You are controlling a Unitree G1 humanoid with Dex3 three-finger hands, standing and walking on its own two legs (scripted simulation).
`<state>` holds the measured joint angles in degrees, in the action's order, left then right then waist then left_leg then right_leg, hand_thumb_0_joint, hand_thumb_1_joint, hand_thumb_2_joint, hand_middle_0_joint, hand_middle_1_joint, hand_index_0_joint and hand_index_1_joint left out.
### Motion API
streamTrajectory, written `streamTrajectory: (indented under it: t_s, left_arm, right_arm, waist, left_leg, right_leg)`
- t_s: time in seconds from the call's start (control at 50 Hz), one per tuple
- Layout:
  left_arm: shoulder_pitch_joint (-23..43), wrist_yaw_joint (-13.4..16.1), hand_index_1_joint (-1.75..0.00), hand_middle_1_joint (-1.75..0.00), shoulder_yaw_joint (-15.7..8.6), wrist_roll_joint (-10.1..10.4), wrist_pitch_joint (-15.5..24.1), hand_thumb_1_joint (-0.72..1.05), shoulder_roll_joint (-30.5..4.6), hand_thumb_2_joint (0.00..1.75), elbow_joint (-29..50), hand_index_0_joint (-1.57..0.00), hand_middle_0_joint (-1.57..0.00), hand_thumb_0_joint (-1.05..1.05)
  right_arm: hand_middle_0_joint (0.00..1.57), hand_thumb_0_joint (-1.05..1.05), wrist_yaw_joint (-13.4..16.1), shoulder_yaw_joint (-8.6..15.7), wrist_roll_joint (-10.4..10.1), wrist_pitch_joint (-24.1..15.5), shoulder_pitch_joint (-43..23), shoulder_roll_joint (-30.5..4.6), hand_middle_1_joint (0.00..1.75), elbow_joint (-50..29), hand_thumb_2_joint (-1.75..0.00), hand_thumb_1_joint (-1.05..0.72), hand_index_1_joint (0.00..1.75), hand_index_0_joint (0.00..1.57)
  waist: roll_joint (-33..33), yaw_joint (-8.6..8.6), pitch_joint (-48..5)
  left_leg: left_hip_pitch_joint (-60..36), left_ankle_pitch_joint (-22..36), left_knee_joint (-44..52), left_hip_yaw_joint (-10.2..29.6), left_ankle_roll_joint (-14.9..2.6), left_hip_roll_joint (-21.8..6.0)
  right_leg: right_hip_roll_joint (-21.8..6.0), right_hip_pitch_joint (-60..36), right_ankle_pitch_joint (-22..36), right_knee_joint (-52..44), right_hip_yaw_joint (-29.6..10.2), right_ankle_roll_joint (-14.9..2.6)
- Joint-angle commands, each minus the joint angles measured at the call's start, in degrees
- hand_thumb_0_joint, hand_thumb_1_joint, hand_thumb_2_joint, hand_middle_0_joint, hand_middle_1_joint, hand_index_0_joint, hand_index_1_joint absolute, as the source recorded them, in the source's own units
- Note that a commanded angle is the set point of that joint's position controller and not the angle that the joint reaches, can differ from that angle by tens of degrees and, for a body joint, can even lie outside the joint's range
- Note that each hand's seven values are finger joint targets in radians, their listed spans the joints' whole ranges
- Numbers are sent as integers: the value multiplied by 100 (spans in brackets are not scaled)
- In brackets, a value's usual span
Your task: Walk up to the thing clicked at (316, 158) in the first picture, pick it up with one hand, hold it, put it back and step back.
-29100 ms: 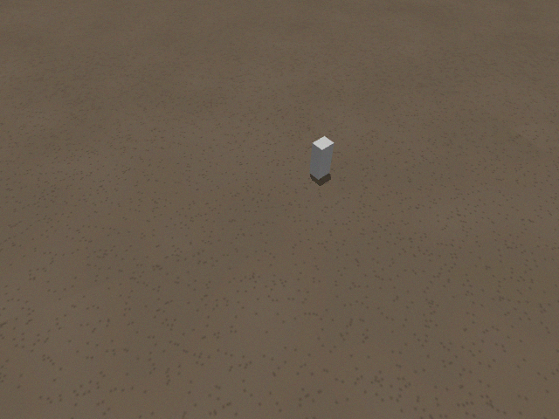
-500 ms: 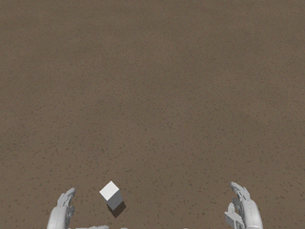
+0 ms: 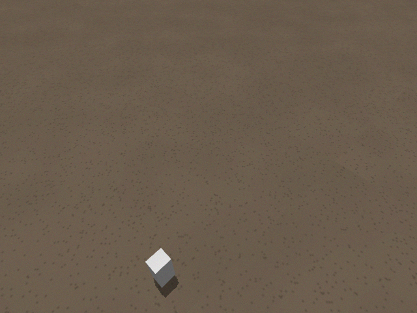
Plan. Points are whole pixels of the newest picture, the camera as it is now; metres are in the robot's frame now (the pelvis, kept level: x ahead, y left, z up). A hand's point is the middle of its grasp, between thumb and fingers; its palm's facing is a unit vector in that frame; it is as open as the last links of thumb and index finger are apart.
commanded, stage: stand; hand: left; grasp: from the side
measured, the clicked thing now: (161, 268) +0.41 +0.20 -0.67
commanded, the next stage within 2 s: step back in 1.76 s
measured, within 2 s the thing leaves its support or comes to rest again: neither
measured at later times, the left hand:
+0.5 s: hand out of the picture +0.03 +0.25 -0.15, palm faces -0.01 -0.93 -0.36, open 7.4 cm
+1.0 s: hand out of the picture +0.08 +0.24 -0.14, palm faces -0.03 -0.94 -0.34, open 7.4 cm
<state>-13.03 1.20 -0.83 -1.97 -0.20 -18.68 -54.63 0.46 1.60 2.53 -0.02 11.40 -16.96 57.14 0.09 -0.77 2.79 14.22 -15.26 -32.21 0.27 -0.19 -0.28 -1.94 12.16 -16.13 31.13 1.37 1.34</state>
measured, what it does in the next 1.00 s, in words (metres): stands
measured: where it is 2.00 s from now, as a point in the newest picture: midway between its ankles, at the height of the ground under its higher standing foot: outside the picture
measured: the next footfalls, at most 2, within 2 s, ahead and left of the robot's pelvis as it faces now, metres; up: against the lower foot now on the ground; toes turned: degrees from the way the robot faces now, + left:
none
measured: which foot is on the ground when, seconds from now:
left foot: down 0.00-1.00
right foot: down 0.00-1.00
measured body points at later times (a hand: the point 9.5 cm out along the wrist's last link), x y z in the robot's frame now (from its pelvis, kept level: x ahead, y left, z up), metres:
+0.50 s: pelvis -0.01 -0.01 +0.01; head -0.01 -0.01 +0.46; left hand +0.03 +0.30 -0.12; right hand +0.05 -0.30 -0.13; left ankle +0.03 +0.12 -0.73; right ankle +0.01 -0.14 -0.73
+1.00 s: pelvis +0.01 -0.01 +0.02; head +0.02 -0.02 +0.46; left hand +0.08 +0.28 -0.12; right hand +0.07 -0.30 -0.13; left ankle +0.03 +0.12 -0.73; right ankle +0.01 -0.14 -0.73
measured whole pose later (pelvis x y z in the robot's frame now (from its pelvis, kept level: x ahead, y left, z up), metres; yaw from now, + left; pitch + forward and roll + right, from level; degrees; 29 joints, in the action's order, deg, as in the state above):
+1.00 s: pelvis +0.01 -0.01 +0.02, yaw -1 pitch -3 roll +0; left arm -6.0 0.3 -0.4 -1.1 0.6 -18.7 -66.6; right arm 0.3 0.2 1.1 -0.4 6.9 -18.7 66.1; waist -0.7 -0.1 3.7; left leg 7.1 -9.5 -19.3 0.0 0.9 -1.0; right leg -1.1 5.7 -10.7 19.1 1.3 0.7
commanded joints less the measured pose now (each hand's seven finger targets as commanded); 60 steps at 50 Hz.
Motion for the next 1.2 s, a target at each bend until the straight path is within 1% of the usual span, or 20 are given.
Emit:
streamTrajectory:
  t_s: [0.0,0.06,0.14,0.22,0.26,0.38,0.48,0.5,0.58,0.64,0.7,0.76,0.84,0.88,0.92,1.0,1.08,1.14,1.16,1.18]
  left_arm:
    - [317,75,-30,-30,-215,49,217,90,-1008,90,72,-20,-20,0]
    - [347,78,-30,-30,-183,54,231,90,-1051,90,-176,-20,-20,0]
    - [437,62,-30,-30,-155,48,219,90,-1086,90,-433,-20,-20,0]
    - [466,45,-30,-30,-160,39,187,90,-1131,90,-601,-20,-20,0]
    - [461,35,-30,-30,-149,42,190,90,-1129,90,-672,-20,-20,0]
    - [551,16,-30,-30,-153,40,192,90,-1199,90,-776,-20,-20,0]
    - [558,16,-30,-30,-142,53,211,90,-1208,90,-861,-20,-20,0]
    - [609,9,-30,-30,-153,66,217,90,-1244,90,-864,-20,-20,0]
    - [667,10,-30,-30,-153,87,219,90,-1241,90,-899,-20,-20,0]
    - [617,-2,-30,-30,-156,86,197,90,-1254,90,-932,-20,-20,0]
    - [686,-1,-30,-30,-151,96,216,90,-1241,90,-942,-20,-20,0]
    - [710,-2,-30,-30,-149,96,214,90,-1208,90,-938,-20,-20,0]
    - [744,3,-30,-30,-155,99,202,90,-1210,90,-964,-20,-20,0]
    - [788,-4,-30,-30,-165,101,197,90,-1218,90,-958,-20,-20,0]
    - [754,-14,-30,-30,-157,119,211,90,-1166,90,-964,-20,-20,0]
    - [870,-4,-30,-30,-181,113,216,90,-1216,90,-941,-20,-20,0]
    - [865,-10,-30,-30,-181,124,218,90,-1192,90,-919,-20,-20,0]
    - [885,-8,-30,-30,-184,117,203,90,-1193,90,-919,-20,-20,0]
    - [919,1,-30,-30,-190,117,206,90,-1205,90,-896,-20,-20,0]
    - [931,-2,-30,-30,-195,130,202,90,-1216,90,-907,-20,-20,0]
  right_arm:
    - [20,0,65,207,-66,-168,-368,-1145,30,-247,-90,-90,30,20]
    - [20,0,70,193,-101,-160,-377,-1155,30,-62,-90,-90,30,20]
    - [20,0,64,172,-116,-133,-405,-1181,30,116,-90,-90,30,20]
    - [20,0,51,169,-99,-93,-495,-1193,30,220,-90,-90,30,20]
    - [20,0,39,166,-112,-87,-499,-1225,30,271,-90,-90,30,20]
    - [20,0,22,150,-118,-79,-546,-1199,30,383,-90,-90,30,20]
    - [20,0,6,146,-137,-85,-565,-1238,30,431,-90,-90,30,20]
    - [20,0,8,131,-131,-88,-500,-1222,30,458,-90,-90,30,20]
    - [20,0,13,114,-132,-99,-505,-1249,30,509,-90,-90,30,20]
    - [20,0,21,101,-137,-112,-533,-1291,30,528,-90,-90,30,20]
    - [20,0,19,72,-155,-126,-523,-1278,30,547,-90,-90,30,20]
    - [20,0,41,78,-150,-136,-549,-1346,30,569,-90,-90,30,20]
    - [20,0,45,66,-159,-115,-563,-1325,30,595,-90,-90,30,20]
    - [20,0,46,62,-160,-120,-551,-1334,30,600,-90,-90,30,20]
    - [20,0,45,58,-154,-142,-610,-1363,30,598,-90,-90,30,20]
    - [20,0,47,59,-162,-150,-642,-1329,30,582,-90,-90,30,20]
    - [20,0,64,60,-169,-165,-663,-1374,30,595,-90,-90,30,20]
    - [20,0,68,62,-175,-164,-701,-1372,30,588,-90,-90,30,20]
    - [20,0,64,67,-173,-163,-716,-1363,30,573,-90,-90,30,20]
    - [20,0,64,60,-173,-156,-695,-1363,30,594,-90,-90,30,20]
  waist:
    - [-183,18,-296]
    - [-87,14,-269]
    - [-86,41,-44]
    - [-136,22,128]
    - [-130,22,90]
    - [-117,29,90]
    - [-10,42,-5]
    - [-2,72,-33]
    - [-76,59,-96]
    - [-171,37,-80]
    - [-27,49,-193]
    - [-73,57,-250]
    - [-28,60,-161]
    - [-62,82,-186]
    - [-111,44,-268]
    - [18,65,-332]
    - [-100,60,-481]
    - [-48,68,-461]
    - [-34,61,-492]
    - [6,78,-446]
  left_leg:
    - [-266,497,1165,716,-199,-535]
    - [-486,844,1201,638,-154,-535]
    - [-452,437,1430,632,-108,-515]
    - [-227,-211,1680,703,-97,-532]
    - [-245,-293,1701,714,-107,-545]
    - [-283,-342,1662,660,-84,-526]
    - [-424,-55,1576,627,-98,-533]
    - [-427,-7,1572,608,-99,-541]
    - [-502,244,1574,584,-99,-572]
    - [-405,181,1667,607,-83,-589]
    - [-579,581,1619,572,-92,-614]
    - [-660,757,1594,554,-93,-645]
    - [-650,620,1622,544,-83,-631]
    - [-635,712,1661,518,-69,-631]
    - [-743,916,1617,518,-83,-668]
    - [-813,1254,1611,511,-60,-689]
    - [-893,1616,1549,456,-72,-710]
    - [-936,1620,1566,445,-54,-703]
    - [-960,1736,1561,449,-62,-732]
    - [-943,1658,1586,451,-46,-707]
  right_leg:
    - [-406,-262,616,-841,-488,-264]
    - [-458,-328,716,-1035,-506,-233]
    - [-460,-306,472,-1256,-527,-201]
    - [-417,-261,110,-1342,-479,-182]
    - [-433,-300,54,-1390,-502,-179]
    - [-463,-160,-195,-1529,-565,-187]
    - [-516,-171,-158,-1621,-626,-189]
    - [-546,-210,-88,-1631,-663,-200]
    - [-555,-303,166,-1594,-663,-218]
    - [-515,-377,328,-1539,-602,-226]
    - [-551,-467,609,-1527,-611,-219]
    - [-565,-511,855,-1544,-605,-211]
    - [-539,-484,736,-1597,-583,-190]
    - [-554,-541,873,-1583,-586,-194]
    - [-566,-595,1054,-1564,-586,-190]
    - [-572,-652,1281,-1549,-564,-170]
    - [-606,-842,1727,-1513,-560,-182]
    - [-584,-800,1722,-1522,-530,-172]
    - [-597,-843,1805,-1505,-513,-182]
    - [-579,-800,1704,-1534,-520,-172]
